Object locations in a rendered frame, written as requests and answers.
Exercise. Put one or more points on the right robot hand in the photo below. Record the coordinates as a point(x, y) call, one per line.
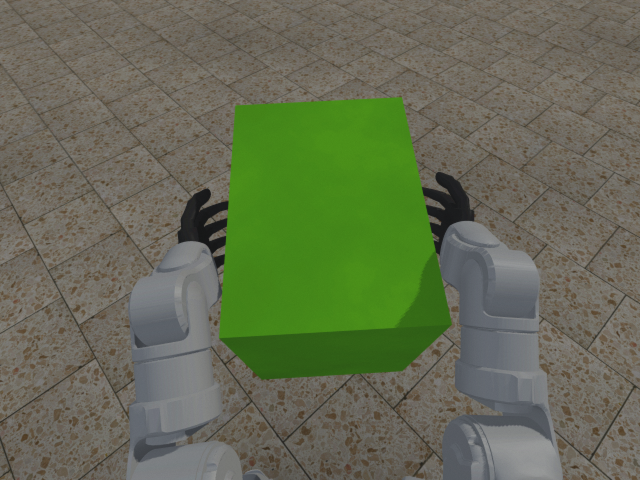
point(457, 207)

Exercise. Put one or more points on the robot left upper arm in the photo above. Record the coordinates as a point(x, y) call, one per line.
point(211, 460)

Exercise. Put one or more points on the robot right upper arm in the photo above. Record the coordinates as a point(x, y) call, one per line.
point(489, 447)

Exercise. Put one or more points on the carton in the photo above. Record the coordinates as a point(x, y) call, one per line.
point(330, 264)

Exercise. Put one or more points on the right robot forearm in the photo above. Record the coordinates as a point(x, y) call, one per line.
point(499, 314)

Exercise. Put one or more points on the left robot forearm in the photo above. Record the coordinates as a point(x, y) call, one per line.
point(170, 335)

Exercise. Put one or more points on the left robot hand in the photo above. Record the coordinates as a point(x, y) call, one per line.
point(193, 221)

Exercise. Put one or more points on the robot left shin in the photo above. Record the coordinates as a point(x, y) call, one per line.
point(255, 471)

